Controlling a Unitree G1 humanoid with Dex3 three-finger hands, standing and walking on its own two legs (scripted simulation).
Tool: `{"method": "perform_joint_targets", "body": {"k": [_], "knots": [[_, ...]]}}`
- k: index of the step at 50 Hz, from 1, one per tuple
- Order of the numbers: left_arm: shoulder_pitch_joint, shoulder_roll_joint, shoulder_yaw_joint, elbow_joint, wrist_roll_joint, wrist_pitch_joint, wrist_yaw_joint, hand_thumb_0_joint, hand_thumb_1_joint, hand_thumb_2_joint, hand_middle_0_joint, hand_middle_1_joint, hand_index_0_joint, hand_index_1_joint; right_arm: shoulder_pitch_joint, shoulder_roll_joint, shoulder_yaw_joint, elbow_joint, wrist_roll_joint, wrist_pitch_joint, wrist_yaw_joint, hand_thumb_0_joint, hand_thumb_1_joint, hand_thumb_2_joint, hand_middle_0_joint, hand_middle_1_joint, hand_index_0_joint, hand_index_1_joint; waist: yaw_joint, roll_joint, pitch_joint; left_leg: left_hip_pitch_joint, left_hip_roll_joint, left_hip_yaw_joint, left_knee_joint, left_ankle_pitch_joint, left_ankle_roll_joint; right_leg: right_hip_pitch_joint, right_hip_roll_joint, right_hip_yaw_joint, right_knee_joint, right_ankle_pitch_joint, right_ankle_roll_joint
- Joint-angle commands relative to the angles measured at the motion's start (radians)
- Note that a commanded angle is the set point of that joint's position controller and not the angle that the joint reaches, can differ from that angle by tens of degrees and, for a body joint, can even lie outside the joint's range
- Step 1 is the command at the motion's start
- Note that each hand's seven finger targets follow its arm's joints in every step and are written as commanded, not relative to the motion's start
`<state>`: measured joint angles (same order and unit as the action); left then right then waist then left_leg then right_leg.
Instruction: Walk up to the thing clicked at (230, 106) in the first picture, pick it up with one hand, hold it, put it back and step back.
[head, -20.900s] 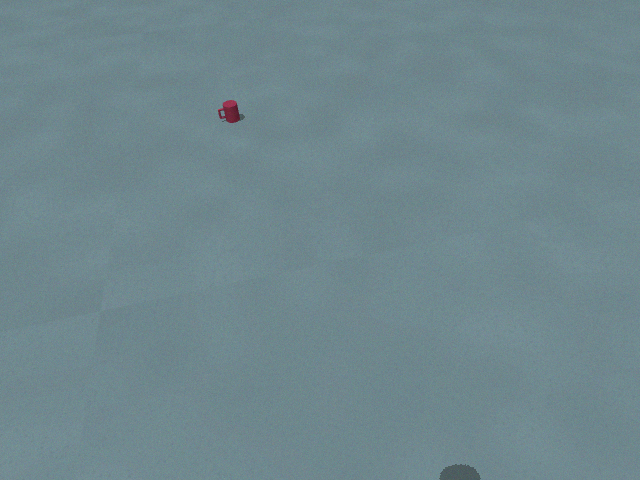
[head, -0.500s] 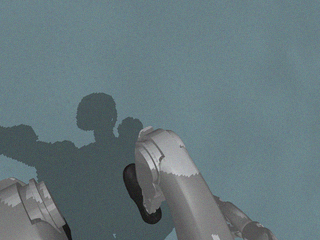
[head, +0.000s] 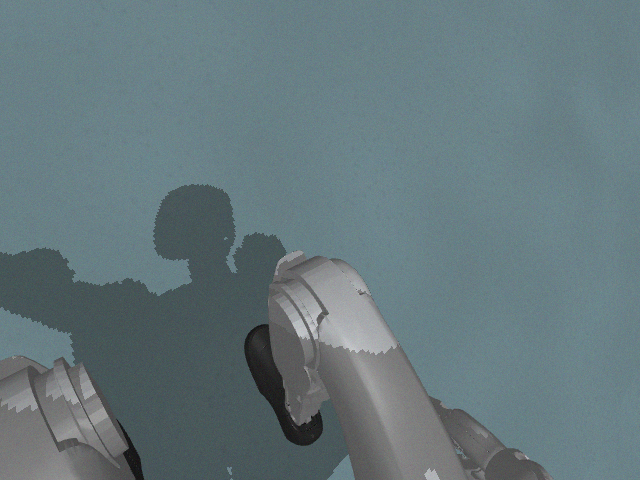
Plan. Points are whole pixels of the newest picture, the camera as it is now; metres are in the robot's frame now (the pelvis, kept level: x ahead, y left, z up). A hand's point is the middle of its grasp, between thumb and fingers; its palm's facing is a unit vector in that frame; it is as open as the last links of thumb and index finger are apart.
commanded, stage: close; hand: left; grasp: from above
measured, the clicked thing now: out of the picture +0.47 +0.39 -0.26
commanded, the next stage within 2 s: settle in 0.70 s
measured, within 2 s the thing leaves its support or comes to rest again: leaves its support in 1.16 s
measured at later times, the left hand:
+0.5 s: hand out of the picture +0.46 +0.37 -0.22, palm faces -0.44 -0.13 -0.89, open 11.6 cm
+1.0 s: hand out of the picture +0.46 +0.38 -0.22, palm faces -0.45 -0.13 -0.88, open 11.4 cm
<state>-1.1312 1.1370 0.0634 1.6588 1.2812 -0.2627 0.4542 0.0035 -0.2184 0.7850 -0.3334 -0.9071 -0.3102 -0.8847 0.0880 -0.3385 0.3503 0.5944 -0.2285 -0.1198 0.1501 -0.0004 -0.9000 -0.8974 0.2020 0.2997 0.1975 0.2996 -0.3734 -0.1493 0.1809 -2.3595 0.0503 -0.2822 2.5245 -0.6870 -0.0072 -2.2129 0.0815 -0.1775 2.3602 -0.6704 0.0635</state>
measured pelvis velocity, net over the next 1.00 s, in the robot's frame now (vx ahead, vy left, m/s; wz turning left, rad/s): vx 0.00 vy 0.00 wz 0.00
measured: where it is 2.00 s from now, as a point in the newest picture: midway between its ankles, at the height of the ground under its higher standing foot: (217, 449)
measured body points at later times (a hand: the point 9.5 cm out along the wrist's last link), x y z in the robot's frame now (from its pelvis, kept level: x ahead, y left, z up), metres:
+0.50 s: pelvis +0.00 +0.00 +0.00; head +0.27 +0.14 +0.33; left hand +0.48 +0.38 -0.17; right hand +0.07 -0.25 -0.06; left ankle +0.07 +0.13 -0.27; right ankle +0.11 -0.12 -0.27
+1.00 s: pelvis +0.00 +0.00 +0.00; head +0.27 +0.13 +0.33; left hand +0.48 +0.38 -0.17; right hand +0.07 -0.25 -0.06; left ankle +0.07 +0.13 -0.27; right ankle +0.11 -0.12 -0.27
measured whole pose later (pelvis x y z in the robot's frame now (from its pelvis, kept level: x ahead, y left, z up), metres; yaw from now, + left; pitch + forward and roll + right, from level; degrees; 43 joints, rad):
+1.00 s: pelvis +0.00 +0.00 +0.00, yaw +0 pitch +28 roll -14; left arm -1.14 1.13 0.07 1.64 1.28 -0.25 0.43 0.02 -0.16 0.77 -0.66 -0.77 -0.45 -0.80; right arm 0.09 -0.35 0.35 0.59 -0.22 -0.12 0.13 0.00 -0.91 -0.90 0.20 0.30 0.20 0.30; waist -0.37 -0.14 0.17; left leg -2.37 0.05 -0.28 2.52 -0.67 0.00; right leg -2.22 0.08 -0.18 2.36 -0.66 0.06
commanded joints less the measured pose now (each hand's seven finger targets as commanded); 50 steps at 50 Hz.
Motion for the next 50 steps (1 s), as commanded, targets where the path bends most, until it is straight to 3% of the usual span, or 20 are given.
{"method": "perform_joint_targets", "body": {"k": [1,10,16,19,26,29,31,33,36,40,44,50], "knots": [[-0.226,0.227,0.007,-0.098,-0.015,-0.002,0.036,0.0,-0.014,0.755,-0.413,-0.867,-0.441,-0.838,0.177,-0.321,-0.1,0.009,0.005,-0.003,-0.014,0.0,-0.891,-0.898,0.199,0.3,0.199,0.3,-0.049,0.516,-0.616,0.482,0.027,0.109,-0.232,0.188,0.024,0.322,0.031,-0.097,-0.218,0.244,-0.074],[-0.245,0.252,0.019,-0.119,-0.013,0.002,0.041,0.0,0.101,0.724,-0.504,-0.835,-0.532,-0.805,0.18,-0.324,-0.101,0.005,0.004,-0.006,-0.019,0.0,-0.893,-0.899,0.199,0.3,0.199,0.3,-0.045,0.524,-0.644,0.489,0.028,0.106,-0.241,0.18,0.023,0.341,0.032,-0.099,-0.215,0.24,-0.075],[-0.231,0.233,0.012,-0.095,-0.015,0.006,0.039,0.0,0.165,0.717,-0.547,-0.828,-0.577,-0.796,0.181,-0.322,-0.104,0.01,0.004,-0.008,-0.02,0.0,-0.892,-0.898,0.199,0.3,0.199,0.3,-0.043,0.515,-0.62,0.477,0.025,0.103,-0.244,0.165,0.021,0.309,0.03,-0.102,-0.212,0.223,-0.077],[-0.244,0.235,0.009,-0.103,-0.011,0.001,0.045,0.0,0.21,0.723,-0.587,-0.819,-0.615,-0.789,0.176,-0.327,-0.098,0.005,-0.001,-0.004,-0.021,0.0,-0.892,-0.898,0.199,0.3,0.199,0.3,-0.057,0.516,-0.629,0.489,0.028,0.095,-0.245,0.186,0.02,0.32,0.031,-0.11,-0.208,0.242,-0.075],[-0.248,0.249,0.018,-0.1,-0.002,0.013,0.05,0.0,0.315,0.703,-0.667,-0.792,-0.696,-0.761,0.179,-0.327,-0.102,0.009,0.0,-0.007,-0.023,0.0,-0.891,-0.898,0.199,0.3,0.199,0.3,-0.043,0.531,-0.632,0.498,0.026,0.097,-0.252,0.178,0.016,0.301,0.03,-0.107,-0.204,0.232,-0.08],[-0.231,0.224,0.002,-0.086,0.004,0.022,0.043,0.0,0.341,0.729,-0.69,-0.805,-0.717,-0.776,0.188,-0.324,-0.102,0.006,0.004,-0.01,-0.019,0.0,-0.893,-0.899,0.199,0.3,0.199,0.3,-0.055,0.524,-0.617,0.501,0.026,0.1,-0.252,0.187,0.02,0.312,0.031,-0.101,-0.204,0.24,-0.077],[-0.25,0.241,0.014,-0.105,0.001,0.022,0.041,0.0,0.378,0.744,-0.725,-0.795,-0.748,-0.771,0.187,-0.332,-0.106,0.002,0.005,-0.012,-0.021,0.0,-0.892,-0.899,0.199,0.3,0.199,0.3,-0.052,0.518,-0.618,0.489,0.022,0.101,-0.242,0.185,0.019,0.295,0.026,-0.102,-0.206,0.234,-0.079],[-0.231,0.234,0.001,-0.085,-0.003,0.021,0.035,0.0,0.385,0.768,-0.744,-0.798,-0.761,-0.779,0.171,-0.331,-0.106,-0.004,0.011,-0.012,-0.024,0.0,-0.896,-0.9,0.199,0.3,0.199,0.3,-0.048,0.528,-0.59,0.479,0.024,0.104,-0.253,0.145,0.018,0.282,0.026,-0.095,-0.21,0.202,-0.083],[-0.24,0.252,0.012,-0.105,0.003,0.025,0.033,0.0,0.443,0.765,-0.779,-0.801,-0.8,-0.779,0.176,-0.326,-0.104,-0.005,0.005,-0.013,-0.026,0.0,-0.894,-0.899,0.199,0.3,0.199,0.3,-0.041,0.523,-0.625,0.478,0.022,0.112,-0.242,0.153,0.023,0.304,0.029,-0.095,-0.215,0.209,-0.079],[-0.246,0.233,0.002,-0.109,-0.006,0.024,0.029,0.0,0.443,0.76,-0.773,-0.812,-0.797,-0.786,0.185,-0.326,-0.103,0.001,0.007,-0.011,-0.026,0.0,-0.895,-0.9,0.199,0.3,0.199,0.3,-0.046,0.518,-0.623,0.483,0.023,0.107,-0.247,0.165,0.024,0.308,0.028,-0.096,-0.214,0.223,-0.078],[-0.237,0.241,0.008,-0.104,-0.01,0.027,0.022,0.0,0.332,0.766,-0.734,-0.832,-0.765,-0.802,0.185,-0.332,-0.106,-0.001,0.01,-0.01,-0.027,0.0,-0.912,-0.902,0.2,0.3,0.199,0.3,-0.046,0.52,-0.63,0.487,0.023,0.107,-0.239,0.186,0.021,0.303,0.027,-0.096,-0.214,0.232,-0.083],[-0.257,0.269,0.036,-0.195,-0.014,0.031,0.007,0.0,0.376,0.783,-0.772,-0.83,-0.801,-0.802,0.187,-0.324,-0.116,-0.004,0.007,0.002,-0.028,0.0,-0.91,-0.902,0.2,0.3,0.199,0.3,-0.016,0.581,-0.703,0.54,0.021,0.116,-0.251,0.212,0.015,0.327,0.023,-0.091,-0.212,0.252,-0.084]]}}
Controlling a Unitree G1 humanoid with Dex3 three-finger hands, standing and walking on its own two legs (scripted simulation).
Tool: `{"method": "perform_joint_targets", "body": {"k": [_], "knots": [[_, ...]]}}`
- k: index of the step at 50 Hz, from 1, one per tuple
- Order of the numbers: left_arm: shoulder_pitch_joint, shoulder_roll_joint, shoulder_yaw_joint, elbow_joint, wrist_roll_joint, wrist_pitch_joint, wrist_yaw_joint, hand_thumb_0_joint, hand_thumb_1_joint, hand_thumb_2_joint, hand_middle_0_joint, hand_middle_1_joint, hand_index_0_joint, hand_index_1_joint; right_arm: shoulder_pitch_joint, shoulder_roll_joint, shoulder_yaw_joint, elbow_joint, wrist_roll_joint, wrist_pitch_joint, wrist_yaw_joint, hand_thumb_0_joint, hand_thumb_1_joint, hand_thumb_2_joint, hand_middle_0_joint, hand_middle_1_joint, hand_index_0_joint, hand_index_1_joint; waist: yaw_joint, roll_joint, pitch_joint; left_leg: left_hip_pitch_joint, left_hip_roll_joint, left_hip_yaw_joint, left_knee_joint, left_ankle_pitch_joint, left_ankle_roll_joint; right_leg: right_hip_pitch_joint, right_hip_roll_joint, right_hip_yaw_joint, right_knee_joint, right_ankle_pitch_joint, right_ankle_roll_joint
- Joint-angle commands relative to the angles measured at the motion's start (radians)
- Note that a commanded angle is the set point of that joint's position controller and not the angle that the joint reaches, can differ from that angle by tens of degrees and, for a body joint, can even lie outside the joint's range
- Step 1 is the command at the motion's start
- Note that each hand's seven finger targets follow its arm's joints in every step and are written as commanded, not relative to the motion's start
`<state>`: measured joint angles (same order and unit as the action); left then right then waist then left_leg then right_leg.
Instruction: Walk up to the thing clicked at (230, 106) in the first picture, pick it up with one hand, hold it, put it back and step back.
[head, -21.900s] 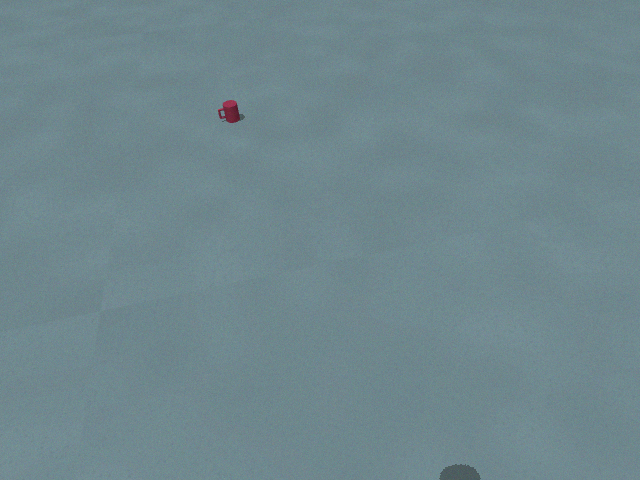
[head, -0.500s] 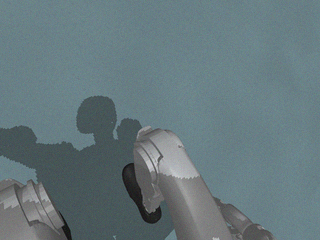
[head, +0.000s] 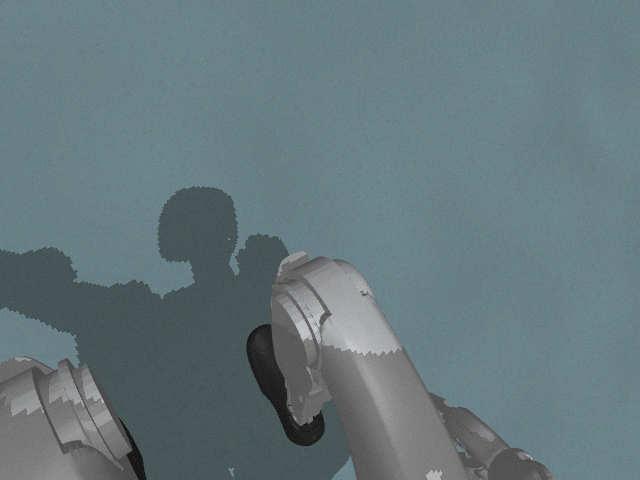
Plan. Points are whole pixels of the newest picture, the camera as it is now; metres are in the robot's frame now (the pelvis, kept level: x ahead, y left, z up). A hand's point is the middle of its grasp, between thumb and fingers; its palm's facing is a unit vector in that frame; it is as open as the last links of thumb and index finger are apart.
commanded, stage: settle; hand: left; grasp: from above
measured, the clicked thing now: out of the picture +0.47 +0.39 -0.26
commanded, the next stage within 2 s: lift in 0.72 s
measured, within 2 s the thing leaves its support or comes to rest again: leaves its support in 0.16 s
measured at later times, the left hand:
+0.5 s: hand out of the picture +0.47 +0.40 -0.14, palm faces -0.45 -0.10 -0.89, open 11.2 cm
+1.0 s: hand out of the picture +0.45 +0.39 -0.09, palm faces -0.46 -0.11 -0.88, open 11.1 cm
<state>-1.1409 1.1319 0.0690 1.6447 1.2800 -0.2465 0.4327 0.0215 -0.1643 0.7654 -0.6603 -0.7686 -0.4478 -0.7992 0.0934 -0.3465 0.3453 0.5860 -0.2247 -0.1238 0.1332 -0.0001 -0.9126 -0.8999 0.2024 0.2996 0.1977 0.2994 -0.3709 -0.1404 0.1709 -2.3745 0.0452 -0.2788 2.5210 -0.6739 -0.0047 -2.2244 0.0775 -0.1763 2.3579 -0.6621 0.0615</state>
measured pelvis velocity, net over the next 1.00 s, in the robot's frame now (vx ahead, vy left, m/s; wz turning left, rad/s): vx -0.01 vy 0.00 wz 0.09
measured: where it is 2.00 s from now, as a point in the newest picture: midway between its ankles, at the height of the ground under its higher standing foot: (220, 450)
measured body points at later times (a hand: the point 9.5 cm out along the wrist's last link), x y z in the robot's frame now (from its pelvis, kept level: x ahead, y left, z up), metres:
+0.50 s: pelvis +0.00 +0.00 +0.02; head +0.26 +0.13 +0.37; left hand +0.49 +0.40 -0.09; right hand +0.12 -0.25 -0.06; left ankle +0.07 +0.13 -0.27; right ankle +0.12 -0.12 -0.27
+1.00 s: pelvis -0.01 +0.00 +0.04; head +0.23 +0.11 +0.40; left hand +0.47 +0.39 -0.04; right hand +0.07 -0.26 -0.05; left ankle +0.07 +0.13 -0.27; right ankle +0.12 -0.12 -0.27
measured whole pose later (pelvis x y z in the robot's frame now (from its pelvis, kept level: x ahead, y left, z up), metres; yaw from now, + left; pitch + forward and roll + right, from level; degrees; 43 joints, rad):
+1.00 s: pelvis -0.01 +0.00 +0.04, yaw +5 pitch +34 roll -12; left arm -1.02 0.91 0.05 1.20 1.16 -0.17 0.05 0.01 -0.16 0.80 -0.66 -0.78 -0.46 -0.87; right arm 0.19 -0.31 0.16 0.57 -0.10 0.10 0.09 0.00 -0.92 -0.90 0.20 0.30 0.20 0.30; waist -0.26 0.00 0.01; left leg -2.33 0.03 -0.17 2.33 -0.61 0.01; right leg -2.19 0.03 -0.10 2.24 -0.65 0.05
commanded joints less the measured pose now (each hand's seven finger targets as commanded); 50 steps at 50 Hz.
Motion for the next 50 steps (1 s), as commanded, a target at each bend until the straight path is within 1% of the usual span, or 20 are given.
{"method": "perform_joint_targets", "body": {"k": [1,7,10,13,14,19,25,30,32,35,38,39,40,41,42,43,44,45,47,50], "knots": [[-0.254,0.278,0.04,-0.187,-0.02,0.016,0.027,0.0,0.384,0.786,-0.778,-0.833,-0.805,-0.807,0.181,-0.322,-0.114,0.002,0.004,0.009,-0.012,0.0,-0.912,-0.903,0.2,0.3,0.199,0.3,-0.018,0.577,-0.684,0.533,0.023,0.115,-0.244,0.201,0.01,0.328,0.024,-0.096,-0.21,0.242,-0.088],[-0.258,0.287,0.07,-0.355,-0.035,0.031,-0.02,0.0,0.394,0.815,-0.798,-0.824,-0.816,-0.807,0.186,-0.307,-0.142,-0.008,0.012,0.026,-0.005,0.0,-0.913,-0.904,0.199,0.3,0.199,0.3,0.016,0.669,-0.801,0.629,0.025,0.125,-0.251,0.268,0.003,0.351,0.019,-0.082,-0.21,0.279,-0.093],[-0.233,0.261,0.078,-0.41,-0.047,0.043,-0.05,0.0,0.402,0.815,-0.796,-0.831,-0.816,-0.811,0.203,-0.306,-0.16,-0.011,0.014,0.042,-0.001,0.0,-0.913,-0.904,0.199,0.3,0.199,0.3,0.021,0.663,-0.825,0.636,0.022,0.136,-0.24,0.311,0.007,0.367,0.016,-0.075,-0.223,0.312,-0.091],[-0.2,0.226,0.08,-0.46,-0.06,0.058,-0.1,0.0,0.441,0.815,-0.815,-0.837,-0.839,-0.812,0.212,-0.292,-0.186,-0.01,0.027,0.062,0.005,0.0,-0.911,-0.903,0.199,0.3,0.199,0.3,0.05,0.674,-0.862,0.659,0.019,0.138,-0.253,0.348,0.006,0.344,0.014,-0.066,-0.222,0.321,-0.095],[-0.206,0.194,0.066,-0.469,-0.067,0.062,-0.118,0.0,0.45,0.834,-0.823,-0.854,-0.846,-0.831,0.22,-0.291,-0.196,-0.01,0.033,0.068,0.005,0.0,-0.912,-0.903,0.199,0.3,0.199,0.3,0.038,0.662,-0.837,0.642,0.015,0.14,-0.256,0.338,0.007,0.33,0.011,-0.065,-0.232,0.311,-0.098],[-0.178,0.11,0.031,-0.502,-0.088,0.079,-0.203,0.0,0.494,0.848,-0.853,-0.872,-0.881,-0.845,0.234,-0.276,-0.231,-0.023,0.064,0.112,0.004,0.0,-0.912,-0.903,0.199,0.3,0.199,0.3,0.061,0.601,-0.812,0.611,0.004,0.141,-0.306,0.273,0.008,0.298,0.004,-0.057,-0.248,0.255,-0.104],[-0.2,0.067,0.009,-0.563,-0.104,0.076,-0.275,0.0,0.493,0.862,-0.858,-0.865,-0.88,-0.844,0.252,-0.268,-0.256,-0.034,0.089,0.161,-0.013,0.0,-0.913,-0.904,0.199,0.3,0.199,0.3,0.055,0.519,-0.821,0.609,-0.005,0.141,-0.327,0.257,0.015,0.302,-0.001,-0.042,-0.283,0.24,-0.106],[-0.255,0.105,0.033,-0.611,-0.103,0.056,-0.283,0.0,0.491,0.874,-0.853,-0.888,-0.878,-0.864,0.257,-0.241,-0.253,-0.036,0.098,0.179,-0.028,0.0,-0.911,-0.903,0.199,0.3,0.199,0.3,0.069,0.538,-0.855,0.6,-0.012,0.164,-0.349,0.227,0.019,0.343,-0.006,-0.021,-0.297,0.224,-0.101],[-0.257,0.09,0.025,-0.592,-0.099,0.053,-0.283,0.0,0.489,0.881,-0.852,-0.885,-0.874,-0.863,0.252,-0.237,-0.251,-0.035,0.099,0.185,-0.033,0.0,-0.91,-0.902,0.2,0.3,0.199,0.3,0.063,0.536,-0.836,0.602,-0.012,0.164,-0.353,0.217,0.018,0.322,-0.005,-0.018,-0.302,0.211,-0.105],[-0.278,0.11,0.04,-0.606,-0.087,0.049,-0.276,0.0,0.477,0.88,-0.831,-0.897,-0.855,-0.872,0.251,-0.248,-0.255,-0.035,0.102,0.192,-0.043,0.0,-0.907,-0.9,0.2,0.3,0.199,0.3,0.077,0.573,-0.855,0.644,-0.019,0.152,-0.378,0.216,0.013,0.277,-0.011,-0.025,-0.293,0.202,-0.11],[-0.283,0.084,0.026,-0.586,-0.081,0.052,-0.281,0.0,0.483,0.928,-0.835,-0.922,-0.855,-0.901,0.252,-0.249,-0.26,-0.035,0.104,0.197,-0.049,0.0,-0.907,-0.9,0.2,0.3,0.199,0.3,0.071,0.59,-0.858,0.683,-0.021,0.138,-0.398,0.215,0.009,0.239,-0.015,-0.027,-0.29,0.195,-0.114],[-0.29,0.078,0.02,-0.587,-0.083,0.052,-0.284,0.0,0.472,0.851,-0.847,-0.967,-0.886,-0.927,0.255,-0.241,-0.259,-0.036,0.105,0.197,-0.05,0.0,-0.943,-0.916,0.198,0.3,0.198,0.3,0.063,0.589,-0.849,0.675,-0.019,0.147,-0.404,0.202,0.012,0.251,-0.015,-0.022,-0.297,0.192,-0.11],[-0.294,0.086,0.021,-0.593,-0.087,0.053,-0.285,0.0,0.4,0.857,-0.768,-0.887,-0.806,-0.847,0.26,-0.23,-0.258,-0.031,0.105,0.199,-0.05,0.0,-0.89,-0.895,0.2,0.3,0.2,0.3,0.071,0.586,-0.876,0.673,-0.015,0.161,-0.406,0.191,0.017,0.279,-0.012,-0.014,-0.306,0.193,-0.104],[-0.254,0.083,0.024,-0.554,-0.087,0.061,-0.291,0.0,0.416,0.816,-0.81,-0.93,-0.846,-0.893,0.267,-0.239,-0.263,-0.031,0.106,0.2,-0.052,0.0,-0.942,-0.916,0.198,0.3,0.198,0.3,0.078,0.561,-0.853,0.654,-0.022,0.164,-0.409,0.18,0.017,0.278,-0.013,-0.013,-0.317,0.178,-0.109],[-0.262,0.087,0.026,-0.575,-0.093,0.062,-0.297,0.0,0.375,0.855,-0.749,-0.85,-0.77,-0.814,0.269,-0.232,-0.265,-0.032,0.106,0.202,-0.053,0.0,-0.891,-0.894,0.2,0.3,0.2,0.3,0.081,0.562,-0.865,0.647,-0.02,0.171,-0.418,0.163,0.018,0.291,-0.013,-0.008,-0.324,0.166,-0.108],[-0.249,0.082,0.026,-0.581,-0.103,0.066,-0.305,0.0,0.389,0.809,-0.786,-0.926,-0.822,-0.888,0.272,-0.232,-0.266,-0.031,0.107,0.204,-0.054,0.0,-0.941,-0.915,0.198,0.3,0.198,0.3,0.088,0.567,-0.873,0.643,-0.023,0.177,-0.417,0.17,0.02,0.307,-0.015,-0.006,-0.33,0.172,-0.107],[-0.243,0.087,0.035,-0.6,-0.104,0.072,-0.315,0.0,0.357,0.844,-0.726,-0.846,-0.75,-0.816,0.278,-0.239,-0.273,-0.037,0.11,0.206,-0.057,0.0,-0.892,-0.895,0.2,0.3,0.2,0.3,0.095,0.56,-0.889,0.672,-0.025,0.172,-0.427,0.184,0.02,0.305,-0.017,-0.007,-0.337,0.176,-0.109],[-0.247,0.088,0.033,-0.621,-0.107,0.076,-0.326,0.0,0.409,0.791,-0.79,-0.925,-0.83,-0.881,0.277,-0.234,-0.276,-0.037,0.113,0.21,-0.059,0.0,-0.937,-0.913,0.199,0.3,0.199,0.3,0.104,0.581,-0.917,0.689,-0.023,0.175,-0.434,0.194,0.019,0.308,-0.018,-0.004,-0.334,0.182,-0.109],[-0.23,0.083,0.038,-0.636,-0.125,0.083,-0.346,0.0,0.52,0.854,-0.854,-0.92,-0.893,-0.879,0.292,-0.228,-0.284,-0.035,0.119,0.216,-0.059,0.0,-0.92,-0.908,0.199,0.3,0.199,0.3,0.107,0.556,-0.95,0.704,-0.024,0.179,-0.441,0.218,0.023,0.347,-0.017,0.006,-0.351,0.201,-0.107],[-0.196,0.082,0.056,-0.684,-0.176,0.092,-0.379,0.0,0.545,0.883,-0.874,-0.927,-0.911,-0.888,0.297,-0.216,-0.295,-0.042,0.13,0.225,-0.065,0.0,-0.917,-0.906,0.199,0.3,0.199,0.3,0.125,0.533,-0.975,0.706,-0.023,0.188,-0.468,0.205,0.028,0.392,-0.02,0.019,-0.374,0.194,-0.102]]}}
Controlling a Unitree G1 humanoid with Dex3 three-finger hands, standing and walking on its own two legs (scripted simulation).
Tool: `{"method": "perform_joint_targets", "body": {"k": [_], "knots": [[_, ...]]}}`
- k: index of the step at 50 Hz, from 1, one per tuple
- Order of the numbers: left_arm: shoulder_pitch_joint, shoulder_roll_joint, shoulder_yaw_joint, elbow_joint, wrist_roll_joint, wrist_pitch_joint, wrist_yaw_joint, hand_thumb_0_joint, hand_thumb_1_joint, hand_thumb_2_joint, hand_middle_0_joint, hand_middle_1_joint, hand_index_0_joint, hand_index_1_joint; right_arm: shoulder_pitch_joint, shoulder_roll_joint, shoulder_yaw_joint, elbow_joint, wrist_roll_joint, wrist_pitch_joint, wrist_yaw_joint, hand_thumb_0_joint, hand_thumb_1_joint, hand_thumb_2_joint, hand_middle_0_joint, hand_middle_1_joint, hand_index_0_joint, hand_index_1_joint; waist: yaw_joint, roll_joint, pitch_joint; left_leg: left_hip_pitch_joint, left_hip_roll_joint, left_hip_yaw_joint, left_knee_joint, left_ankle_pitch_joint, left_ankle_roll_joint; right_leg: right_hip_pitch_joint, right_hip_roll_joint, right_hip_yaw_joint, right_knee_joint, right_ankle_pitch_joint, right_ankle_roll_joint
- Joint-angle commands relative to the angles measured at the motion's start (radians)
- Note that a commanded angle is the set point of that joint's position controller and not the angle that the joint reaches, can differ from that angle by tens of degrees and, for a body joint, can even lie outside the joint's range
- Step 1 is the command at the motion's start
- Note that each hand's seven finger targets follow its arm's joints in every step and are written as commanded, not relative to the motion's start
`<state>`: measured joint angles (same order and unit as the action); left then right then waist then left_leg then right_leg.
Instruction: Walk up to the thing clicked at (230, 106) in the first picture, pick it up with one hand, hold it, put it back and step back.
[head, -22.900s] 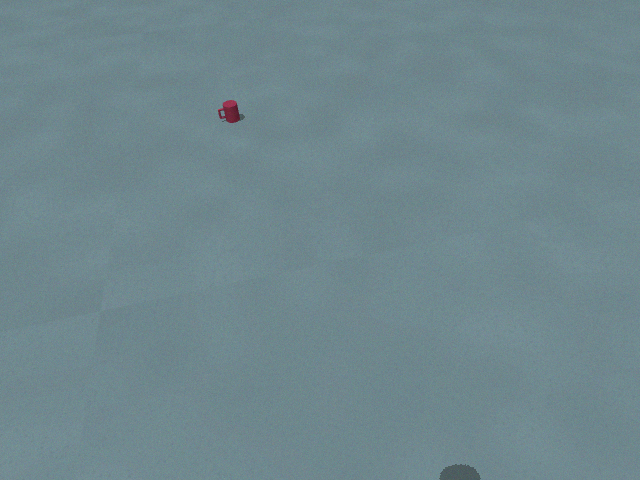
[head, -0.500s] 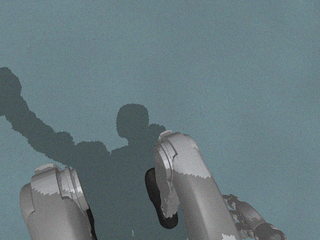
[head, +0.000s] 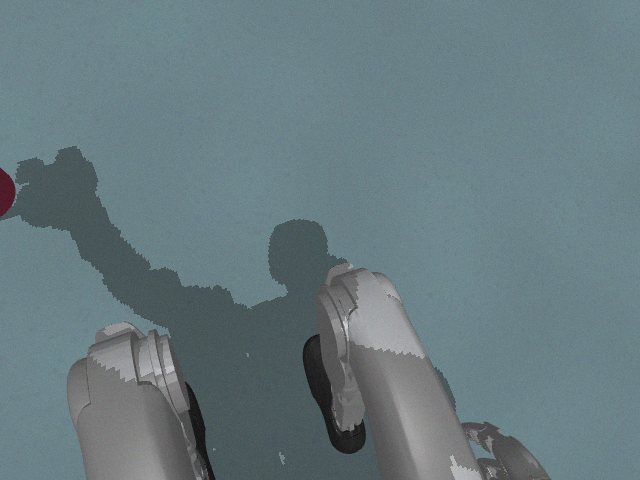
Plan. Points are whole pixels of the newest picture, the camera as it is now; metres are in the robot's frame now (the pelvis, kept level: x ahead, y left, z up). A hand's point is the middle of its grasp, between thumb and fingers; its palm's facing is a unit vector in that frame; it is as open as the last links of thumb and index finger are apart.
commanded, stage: lift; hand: left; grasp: from above
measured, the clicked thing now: out of the picture +0.50 +0.36 -0.17
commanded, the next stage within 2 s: hold in 1.50 s
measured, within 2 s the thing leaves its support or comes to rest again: neither
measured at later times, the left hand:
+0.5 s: hand out of the picture +0.42 +0.34 +0.02, palm faces -0.44 -0.11 -0.89, open 11.0 cm
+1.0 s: hand out of the picture +0.33 +0.30 +0.22, palm faces -0.45 -0.14 -0.88, open 11.0 cm
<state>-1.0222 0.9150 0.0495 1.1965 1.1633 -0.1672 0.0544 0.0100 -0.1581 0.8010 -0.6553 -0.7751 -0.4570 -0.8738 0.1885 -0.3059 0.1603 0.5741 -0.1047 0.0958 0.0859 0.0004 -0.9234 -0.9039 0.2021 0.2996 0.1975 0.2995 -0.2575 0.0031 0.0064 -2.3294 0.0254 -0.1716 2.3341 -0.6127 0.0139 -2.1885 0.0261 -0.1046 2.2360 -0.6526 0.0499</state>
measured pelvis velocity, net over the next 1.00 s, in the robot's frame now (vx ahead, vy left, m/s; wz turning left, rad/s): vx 0.02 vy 0.00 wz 0.15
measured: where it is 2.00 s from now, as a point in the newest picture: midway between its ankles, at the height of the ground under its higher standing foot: (269, 439)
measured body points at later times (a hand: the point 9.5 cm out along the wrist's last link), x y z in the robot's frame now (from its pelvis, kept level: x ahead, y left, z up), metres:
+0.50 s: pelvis +0.00 +0.00 +0.10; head +0.19 +0.06 +0.50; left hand +0.44 +0.34 +0.07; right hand +0.14 -0.26 -0.02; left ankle +0.09 +0.13 -0.32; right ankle +0.11 -0.13 -0.32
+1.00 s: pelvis +0.02 +0.00 +0.29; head +0.11 +0.02 +0.73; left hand +0.35 +0.31 +0.27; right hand +0.17 -0.25 +0.17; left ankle +0.09 +0.13 -0.32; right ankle +0.11 -0.13 -0.32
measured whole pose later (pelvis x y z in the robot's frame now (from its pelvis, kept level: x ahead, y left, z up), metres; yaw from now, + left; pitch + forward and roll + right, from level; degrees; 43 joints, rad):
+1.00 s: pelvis +0.02 +0.00 +0.29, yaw +9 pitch +19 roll -4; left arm -0.38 0.53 -0.12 0.76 0.97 -0.06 0.03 0.01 -0.15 0.79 -0.63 -0.81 -0.46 -0.93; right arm 0.21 -0.24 0.00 0.70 0.03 0.01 -0.06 0.01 -0.91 -0.90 0.20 0.30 0.20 0.30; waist -0.08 0.05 -0.15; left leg -1.20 0.05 -0.04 1.35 -0.48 0.00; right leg -1.14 0.01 -0.03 1.31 -0.50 0.02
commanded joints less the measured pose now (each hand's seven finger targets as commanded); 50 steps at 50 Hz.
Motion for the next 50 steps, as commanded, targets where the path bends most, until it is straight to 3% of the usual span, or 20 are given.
{"method": "perform_joint_targets", "body": {"k": [1,5,6,10,13,20,24,30,32,34,36,39,42,44,47,50], "knots": [[-0.306,0.3,0.083,-0.253,-0.064,0.014,-0.011,0.0,0.556,0.895,-0.886,-0.919,-0.92,-0.883,0.205,-0.257,-0.118,-0.026,0.014,0.009,-0.022,0.0,-0.916,-0.906,0.199,0.3,0.199,0.3,0.02,0.387,-0.818,0.678,-0.005,0.082,-0.287,0.154,0.01,0.353,0.029,-0.05,-0.262,0.189,-0.091],[-0.24,0.289,0.094,-0.309,-0.065,-0.003,-0.04,0.0,0.536,0.858,-0.867,-0.882,-0.9,-0.846,0.194,-0.243,-0.133,-0.02,0.027,0.018,-0.034,0.0,-0.913,-0.905,0.199,0.3,0.199,0.3,0.047,0.363,-0.821,0.694,-0.012,0.089,-0.322,0.144,0.012,0.357,0.025,-0.038,-0.289,0.173,-0.1],[-0.238,0.277,0.087,-0.331,-0.073,-0.012,-0.049,0.0,0.536,0.863,-0.874,-0.876,-0.905,-0.843,0.194,-0.23,-0.133,-0.024,0.031,0.019,-0.034,0.0,-0.914,-0.905,0.199,0.3,0.199,0.3,0.042,0.354,-0.832,0.689,-0.01,0.095,-0.327,0.139,0.017,0.387,0.027,-0.03,-0.3,0.176,-0.094],[-0.192,0.252,0.106,-0.397,-0.115,-0.029,-0.063,0.0,0.503,0.88,-0.846,-0.892,-0.875,-0.86,0.187,-0.218,-0.155,-0.025,0.042,0.02,-0.046,0.0,-0.913,-0.905,0.199,0.3,0.199,0.3,0.068,0.33,-0.844,0.727,-0.015,0.105,-0.381,0.113,0.02,0.411,0.02,-0.011,-0.351,0.158,-0.095],[-0.164,0.203,0.09,-0.446,-0.128,-0.035,-0.062,0.0,0.496,0.881,-0.83,-0.896,-0.86,-0.863,0.175,-0.2,-0.17,-0.015,0.059,0.016,-0.052,0.0,-0.909,-0.904,0.199,0.3,0.199,0.3,0.079,0.357,-0.857,0.793,-0.005,0.081,-0.459,0.091,0.021,0.41,0.017,-0.009,-0.359,0.163,-0.088],[-0.049,0.115,0.055,-0.531,-0.168,-0.005,-0.061,0.0,0.468,0.876,-0.785,-0.925,-0.821,-0.885,0.157,-0.174,-0.198,-0.017,0.082,0.009,-0.066,0.0,-0.907,-0.903,0.2,0.3,0.199,0.3,0.106,0.279,-0.846,0.899,0.005,0.081,-0.566,0.109,0.028,0.538,0.018,0.003,-0.474,0.183,-0.078],[0.034,0.096,0.06,-0.594,-0.189,0.022,-0.054,0.0,0.433,0.886,-0.755,-0.929,-0.789,-0.892,0.132,-0.161,-0.213,-0.021,0.096,-0.002,-0.083,0.0,-0.903,-0.901,0.2,0.3,0.199,0.3,0.122,0.229,-0.822,0.962,0.003,0.086,-0.653,0.074,0.025,0.634,0.014,0.012,-0.57,0.157,-0.074],[0.104,0.032,0.032,-0.692,-0.195,0.057,-0.045,0.0,0.452,0.909,-0.761,-0.945,-0.796,-0.907,0.09,-0.148,-0.222,-0.009,0.113,-0.021,-0.105,0.0,-0.897,-0.898,0.2,0.3,0.199,0.3,0.142,0.253,-0.814,1.161,0.015,0.053,-0.827,0.089,0.012,0.758,0.015,0.015,-0.672,0.183,-0.069],[0.139,0.019,0.034,-0.71,-0.196,0.07,-0.034,0.0,0.457,0.912,-0.763,-0.952,-0.798,-0.913,0.078,-0.142,-0.222,-0.001,0.118,-0.027,-0.114,0.0,-0.896,-0.898,0.2,0.3,0.2,0.3,0.147,0.245,-0.78,1.198,0.016,0.055,-0.883,0.078,0.01,0.805,0.013,0.021,-0.728,0.175,-0.067],[0.183,-0.035,0.011,-0.699,-0.206,0.082,-0.025,0.0,0.489,0.925,-0.797,-0.939,-0.829,-0.904,0.063,-0.126,-0.218,0.007,0.121,-0.036,-0.12,0.0,-0.894,-0.897,0.2,0.3,0.2,0.3,0.142,0.211,-0.716,1.22,0.014,0.067,-0.933,0.057,0.011,0.859,0.013,0.031,-0.795,0.163,-0.065],[0.215,-0.022,0.023,-0.703,-0.201,0.092,-0.015,0.0,0.483,0.938,-0.796,-0.952,-0.827,-0.919,0.056,-0.122,-0.218,0.013,0.126,-0.045,-0.128,0.0,-0.897,-0.899,0.2,0.3,0.2,0.3,0.153,0.195,-0.717,1.272,0.008,0.081,-0.978,0.07,0.009,0.941,0.013,0.043,-0.861,0.165,-0.066],[0.271,-0.062,-0.011,-0.66,-0.197,0.1,-0.01,0.0,0.484,0.992,-0.799,-0.982,-0.825,-0.953,0.045,-0.105,-0.21,0.024,0.13,-0.062,-0.139,0.0,-0.898,-0.899,0.2,0.3,0.2,0.3,0.151,0.152,-0.623,1.293,0.003,0.094,-1.046,0.059,0.009,1.019,0.016,0.057,-0.957,0.145,-0.065],[0.307,-0.134,-0.056,-0.631,-0.203,0.1,-0.009,0.0,0.507,0.946,-0.807,-0.978,-0.841,-0.941,0.048,-0.099,-0.209,0.035,0.134,-0.086,-0.149,0.0,-0.901,-0.9,0.2,0.3,0.2,0.3,0.146,0.132,-0.539,1.334,0.004,0.095,-1.124,0.04,0.007,1.081,0.016,0.066,-1.029,0.137,-0.066],[0.376,-0.157,-0.062,-0.587,-0.203,0.104,-0.004,0.0,0.523,0.949,-0.807,-0.998,-0.846,-0.957,0.039,-0.095,-0.213,0.034,0.137,-0.099,-0.153,0.0,-0.901,-0.9,0.2,0.3,0.2,0.3,0.159,0.109,-0.503,1.359,0.004,0.09,-1.171,0.045,0.004,1.122,0.016,0.072,-1.076,0.135,-0.066],[0.348,-0.19,-0.093,-0.607,-0.2,0.097,0.007,0.0,0.552,0.93,-0.836,-0.974,-0.874,-0.934,0.042,-0.092,-0.215,0.032,0.139,-0.117,-0.157,0.0,-0.901,-0.901,0.2,0.3,0.2,0.3,0.16,0.116,-0.476,1.418,0.002,0.104,-1.237,0.043,0.001,1.179,0.017,0.083,-1.152,0.132,-0.068],[0.333,-0.199,-0.094,-0.594,-0.187,0.085,0.03,0.0,0.497,0.862,-0.783,-0.964,-0.83,-0.915,0.046,-0.088,-0.219,0.042,0.14,-0.134,-0.16,0.0,-0.906,-0.902,0.2,0.3,0.199,0.3,0.16,0.114,-0.467,1.475,-0.003,0.109,-1.287,0.066,-0.002,1.232,0.016,0.094,-1.208,0.14,-0.067]]}}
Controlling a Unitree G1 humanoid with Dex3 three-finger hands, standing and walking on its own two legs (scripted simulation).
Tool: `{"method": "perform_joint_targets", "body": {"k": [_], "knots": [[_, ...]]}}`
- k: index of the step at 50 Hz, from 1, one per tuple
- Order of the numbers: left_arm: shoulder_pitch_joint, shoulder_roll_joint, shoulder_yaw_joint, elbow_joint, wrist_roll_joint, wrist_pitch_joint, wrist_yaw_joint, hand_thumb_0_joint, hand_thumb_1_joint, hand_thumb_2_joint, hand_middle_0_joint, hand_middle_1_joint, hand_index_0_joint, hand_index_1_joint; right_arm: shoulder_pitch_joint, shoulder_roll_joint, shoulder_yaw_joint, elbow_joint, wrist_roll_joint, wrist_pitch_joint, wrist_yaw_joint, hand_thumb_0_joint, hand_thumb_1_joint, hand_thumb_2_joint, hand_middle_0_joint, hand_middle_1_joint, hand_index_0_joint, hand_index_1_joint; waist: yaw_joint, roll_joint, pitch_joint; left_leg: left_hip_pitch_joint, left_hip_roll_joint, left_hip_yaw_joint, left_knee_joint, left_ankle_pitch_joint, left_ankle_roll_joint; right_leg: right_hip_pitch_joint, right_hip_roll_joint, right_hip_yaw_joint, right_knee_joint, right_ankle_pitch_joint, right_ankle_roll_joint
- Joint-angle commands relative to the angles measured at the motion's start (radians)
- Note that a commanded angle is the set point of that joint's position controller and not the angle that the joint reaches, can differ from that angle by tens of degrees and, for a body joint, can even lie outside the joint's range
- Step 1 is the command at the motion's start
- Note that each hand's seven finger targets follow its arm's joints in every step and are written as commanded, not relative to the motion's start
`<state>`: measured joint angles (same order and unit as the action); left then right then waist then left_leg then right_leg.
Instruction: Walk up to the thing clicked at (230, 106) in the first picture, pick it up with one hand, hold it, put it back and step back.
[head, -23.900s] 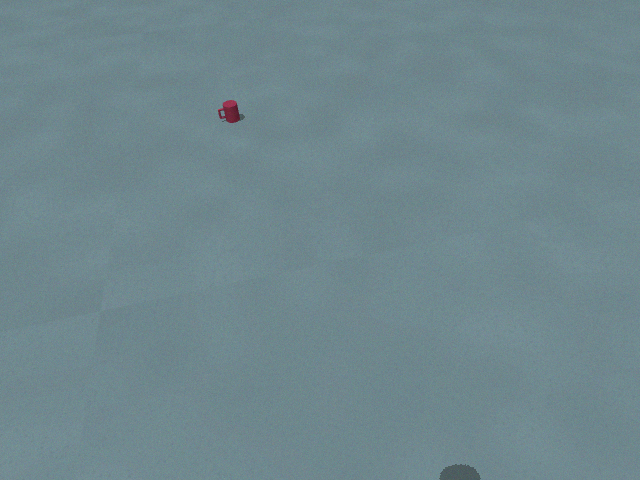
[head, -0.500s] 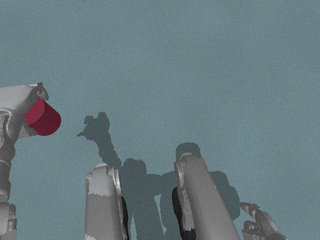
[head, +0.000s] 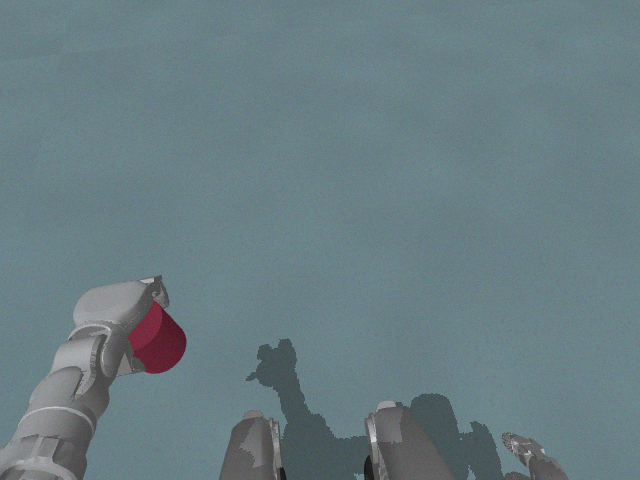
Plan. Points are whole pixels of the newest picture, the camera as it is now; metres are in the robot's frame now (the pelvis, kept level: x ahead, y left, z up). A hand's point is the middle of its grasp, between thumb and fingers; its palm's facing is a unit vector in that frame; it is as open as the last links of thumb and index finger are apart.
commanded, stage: lift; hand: left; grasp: from above
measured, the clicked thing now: (136, 340) +0.36 +0.27 -0.11
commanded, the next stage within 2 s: hold in 0.50 s
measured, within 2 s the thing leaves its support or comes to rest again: neither
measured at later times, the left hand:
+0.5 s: hand (131, 295) +0.37 +0.23 +0.01, palm faces -0.46 -0.07 -0.88, open 10.9 cm
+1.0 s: hand (116, 267) +0.38 +0.23 +0.06, palm faces -0.47 -0.04 -0.88, open 10.9 cm
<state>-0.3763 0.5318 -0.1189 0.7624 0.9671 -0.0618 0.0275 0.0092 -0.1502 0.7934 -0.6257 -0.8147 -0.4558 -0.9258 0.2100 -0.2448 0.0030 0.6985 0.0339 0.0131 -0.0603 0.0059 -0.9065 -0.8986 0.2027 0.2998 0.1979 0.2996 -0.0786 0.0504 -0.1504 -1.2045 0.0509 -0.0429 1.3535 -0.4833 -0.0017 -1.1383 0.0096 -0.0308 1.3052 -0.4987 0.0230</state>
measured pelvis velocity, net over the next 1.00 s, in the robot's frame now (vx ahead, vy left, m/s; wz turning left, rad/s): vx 0.08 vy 0.00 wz -0.01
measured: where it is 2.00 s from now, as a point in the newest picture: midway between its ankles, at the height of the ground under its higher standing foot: outside the picture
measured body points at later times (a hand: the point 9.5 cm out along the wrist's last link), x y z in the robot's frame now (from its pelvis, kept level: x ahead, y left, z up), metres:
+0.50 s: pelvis +0.04 +0.00 +0.09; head +0.10 -0.01 +0.53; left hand +0.39 +0.23 +0.06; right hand +0.13 -0.27 -0.04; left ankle +0.08 +0.12 -0.60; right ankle +0.07 -0.14 -0.60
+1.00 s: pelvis +0.08 +0.00 +0.12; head +0.10 -0.01 +0.57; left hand +0.40 +0.23 +0.11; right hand +0.19 -0.26 +0.00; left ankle +0.08 +0.12 -0.60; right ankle +0.07 -0.14 -0.60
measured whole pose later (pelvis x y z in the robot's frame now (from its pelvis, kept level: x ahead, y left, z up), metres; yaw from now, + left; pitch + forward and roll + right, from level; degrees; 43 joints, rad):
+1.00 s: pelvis +0.08 +0.00 +0.12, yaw +0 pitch +7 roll +0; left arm -0.30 0.41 -0.21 0.74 0.99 -0.01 0.02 0.01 -0.14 0.78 -0.60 -0.86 -0.45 -0.92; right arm 0.23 -0.25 -0.04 0.71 0.05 0.03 -0.05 0.01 -0.90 -0.89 0.20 0.30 0.20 0.30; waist -0.02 0.04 -0.07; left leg -0.47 0.03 0.04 0.69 -0.33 0.00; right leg -0.44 -0.01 0.03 0.67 -0.34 0.03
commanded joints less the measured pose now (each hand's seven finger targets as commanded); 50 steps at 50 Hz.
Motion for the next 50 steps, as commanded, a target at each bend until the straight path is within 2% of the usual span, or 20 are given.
{"method": "perform_joint_targets", "body": {"k": [1,6,8,9,12,14,18,20,22,23,30,33,34,37,41,46,47,48,49,50], "knots": [[-0.32,0.206,0.09,-0.154,0.018,-0.025,0.071,0.0,0.496,0.87,-0.782,-0.964,-0.828,-0.915,0.027,-0.15,-0.065,-0.082,0.001,-0.056,-0.013,0.0,-0.904,-0.901,0.2,0.3,0.199,0.3,-0.006,0.069,-0.308,0.373,-0.03,-0.019,-0.331,-0.065,0.013,0.203,0.033,0.02,-0.298,-0.015,-0.039],[-0.372,0.163,0.061,-0.123,0.047,-0.027,0.138,0.0,0.481,0.89,-0.775,-0.987,-0.819,-0.94,0.039,-0.146,-0.068,-0.065,-0.001,-0.071,-0.007,0.0,-0.905,-0.902,0.2,0.3,0.199,0.3,-0.014,0.07,-0.284,0.484,-0.035,0.002,-0.404,-0.025,0.008,0.273,0.033,0.031,-0.386,0.002,-0.038],[-0.361,0.185,0.08,-0.102,0.062,-0.01,0.159,0.0,0.469,0.918,-0.758,-1.016,-0.803,-0.968,0.053,-0.15,-0.074,-0.053,-0.001,-0.07,-0.005,0.0,-0.903,-0.901,0.2,0.3,0.199,0.3,0.001,0.058,-0.304,0.525,-0.037,0.007,-0.423,0.036,0.004,0.325,0.032,0.034,-0.409,0.051,-0.038],[-0.364,0.158,0.059,-0.096,0.06,0.0,0.163,0.0,0.473,0.938,-0.76,-1.035,-0.805,-0.987,0.054,-0.146,-0.075,-0.052,0.0,-0.068,-0.004,0.0,-0.903,-0.9,0.2,0.3,0.199,0.3,-0.003,0.047,-0.305,0.545,-0.04,0.019,-0.429,0.074,0.006,0.352,0.033,0.037,-0.43,0.084,-0.037],[-0.349,0.137,0.048,-0.063,0.046,0.033,0.168,0.0,0.474,0.94,-0.763,-1.031,-0.808,-0.982,0.063,-0.148,-0.081,-0.044,-0.001,-0.067,-0.003,0.0,-0.904,-0.9,0.2,0.3,0.199,0.3,0.009,0.032,-0.31,0.598,-0.041,0.024,-0.464,0.164,0.004,0.426,0.033,0.033,-0.458,0.175,-0.032],[-0.317,0.106,0.029,-0.038,0.031,0.05,0.163,0.0,0.496,0.972,-0.789,-1.034,-0.829,-0.992,0.062,-0.147,-0.084,-0.047,0.001,-0.064,-0.001,0.0,-0.902,-0.9,0.2,0.3,0.199,0.3,0.013,0.002,-0.277,0.607,-0.044,0.029,-0.49,0.18,0.007,0.458,0.035,0.036,-0.493,0.192,-0.031],[-0.282,0.072,0.002,-0.014,0.012,0.073,0.135,0.0,0.496,0.927,-0.795,-0.998,-0.836,-0.954,0.057,-0.142,-0.085,-0.053,0.004,-0.061,-0.002,0.0,-0.905,-0.9,0.2,0.3,0.199,0.3,0.015,-0.032,-0.241,0.636,-0.049,0.039,-0.536,0.213,0.01,0.52,0.034,0.041,-0.541,0.229,-0.026],[-0.28,0.11,0.025,-0.038,0.013,0.07,0.119,0.0,0.502,0.903,-0.793,-0.992,-0.838,-0.945,0.055,-0.143,-0.087,-0.061,0.005,-0.057,-0.004,0.0,-0.904,-0.899,0.2,0.3,0.199,0.3,0.032,-0.027,-0.24,0.656,-0.054,0.044,-0.559,0.226,0.011,0.557,0.031,0.045,-0.566,0.241,-0.025],[-0.283,0.083,0.008,-0.065,0.012,0.067,0.105,0.0,0.491,0.897,-0.789,-0.979,-0.833,-0.933,0.054,-0.14,-0.086,-0.072,0.008,-0.056,-0.004,0.0,-0.902,-0.898,0.2,0.3,0.199,0.3,0.025,-0.013,-0.231,0.683,-0.054,0.048,-0.587,0.225,0.01,0.569,0.031,0.048,-0.584,0.239,-0.028],[-0.277,0.101,0.022,-0.083,0.01,0.064,0.104,0.0,0.505,0.9,-0.806,-0.974,-0.847,-0.93,0.048,-0.14,-0.086,-0.075,0.008,-0.056,-0.005,0.0,-0.903,-0.898,0.2,0.3,0.199,0.3,0.039,-0.009,-0.225,0.7,-0.053,0.045,-0.603,0.226,0.008,0.581,0.032,0.044,-0.593,0.233,-0.03],[-0.318,0.113,0.032,-0.168,0.035,0.055,0.119,0.0,0.487,0.898,-0.785,-0.979,-0.832,-0.929,0.048,-0.141,-0.092,-0.069,0.009,-0.051,-0.008,0.0,-0.899,-0.896,0.2,0.3,0.2,0.3,0.04,0.009,-0.278,0.827,-0.052,0.048,-0.645,0.363,0.003,0.654,0.03,0.047,-0.627,0.357,-0.03],[-0.291,0.073,0.007,-0.131,0.035,0.065,0.118,0.0,0.473,0.883,-0.755,-1.0,-0.812,-0.94,0.055,-0.142,-0.095,-0.057,0.009,-0.046,-0.005,0.0,-0.898,-0.894,0.2,0.3,0.2,0.3,0.025,-0.005,-0.242,0.847,-0.049,0.049,-0.662,0.401,0.003,0.666,0.034,0.045,-0.645,0.389,-0.028],[-0.294,0.098,0.025,-0.144,0.029,0.064,0.117,0.0,0.486,0.886,-0.771,-0.983,-0.824,-0.927,0.052,-0.149,-0.099,-0.058,0.01,-0.044,-0.005,0.0,-0.896,-0.894,0.2,0.3,0.2,0.3,0.035,-0.011,-0.239,0.859,-0.048,0.051,-0.675,0.402,0.002,0.684,0.034,0.041,-0.657,0.386,-0.028],[-0.269,0.073,-0.006,-0.137,0.031,0.063,0.081,0.0,0.502,0.903,-0.782,-0.999,-0.835,-0.944,0.04,-0.149,-0.102,-0.06,0.015,-0.037,-0.002,0.0,-0.898,-0.895,0.2,0.3,0.2,0.3,0.035,-0.02,-0.23,0.884,-0.05,0.058,-0.693,0.434,0.004,0.714,0.034,0.041,-0.675,0.412,-0.027],[-0.237,0.062,-0.013,-0.155,0.023,0.059,0.046,0.0,0.53,0.933,-0.803,-1.012,-0.856,-0.957,0.029,-0.146,-0.098,-0.076,0.018,-0.029,0.0,0.0,-0.895,-0.894,0.2,0.3,0.2,0.3,0.047,-0.007,-0.194,0.895,-0.052,0.059,-0.723,0.447,0.002,0.736,0.037,0.039,-0.698,0.417,-0.031],[-0.246,0.096,0.006,-0.196,0.027,0.049,0.027,0.0,0.504,0.919,-0.771,-1.0,-0.826,-0.942,0.012,-0.148,-0.096,-0.093,0.019,-0.022,-0.001,0.0,-0.894,-0.893,0.2,0.3,0.2,0.3,0.052,-0.005,-0.19,0.92,-0.049,0.063,-0.744,0.481,0.002,0.768,0.036,0.037,-0.708,0.44,-0.031],[-0.231,0.095,0.008,-0.191,0.028,0.048,0.024,0.0,0.52,0.936,-0.787,-1.013,-0.84,-0.957,0.003,-0.145,-0.094,-0.1,0.019,-0.019,-0.001,0.0,-0.895,-0.894,0.2,0.3,0.2,0.3,0.061,-0.006,-0.178,0.916,-0.051,0.063,-0.746,0.488,0.003,0.771,0.035,0.038,-0.714,0.45,-0.03],[-0.235,0.083,0.001,-0.211,0.03,0.045,0.021,0.0,0.525,0.944,-0.793,-1.006,-0.845,-0.952,0.006,-0.145,-0.095,-0.106,0.02,-0.018,0.0,0.0,-0.894,-0.894,0.2,0.3,0.2,0.3,0.055,-0.01,-0.191,0.934,-0.051,0.064,-0.748,0.497,0.003,0.774,0.036,0.039,-0.711,0.457,-0.032],[-0.239,0.099,0.013,-0.219,0.034,0.045,0.022,0.0,0.525,0.957,-0.797,-1.011,-0.846,-0.959,0.002,-0.145,-0.095,-0.107,0.02,-0.015,-0.001,0.0,-0.894,-0.894,0.2,0.3,0.2,0.3,0.066,-0.011,-0.192,0.939,-0.052,0.065,-0.751,0.508,0.004,0.784,0.035,0.041,-0.717,0.468,-0.031],[-0.24,0.091,0.009,-0.221,0.034,0.044,0.021,0.0,0.528,0.95,-0.793,-1.013,-0.845,-0.958,0.001,-0.145,-0.096,-0.107,0.019,-0.013,-0.001,0.0,-0.892,-0.893,0.2,0.299,0.2,0.299,0.058,-0.019,-0.197,0.946,-0.055,0.07,-0.748,0.514,0.007,0.791,0.032,0.045,-0.721,0.487,-0.027]]}}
